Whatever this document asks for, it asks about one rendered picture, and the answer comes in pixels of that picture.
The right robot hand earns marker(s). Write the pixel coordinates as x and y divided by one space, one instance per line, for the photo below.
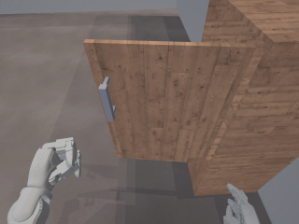
244 212

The handle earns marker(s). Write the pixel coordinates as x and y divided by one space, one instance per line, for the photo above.
106 100

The left robot hand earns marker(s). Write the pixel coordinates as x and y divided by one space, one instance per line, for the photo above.
42 172

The robot left forearm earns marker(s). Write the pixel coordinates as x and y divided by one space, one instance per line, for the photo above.
32 207

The cupboard door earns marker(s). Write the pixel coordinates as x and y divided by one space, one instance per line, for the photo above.
171 97

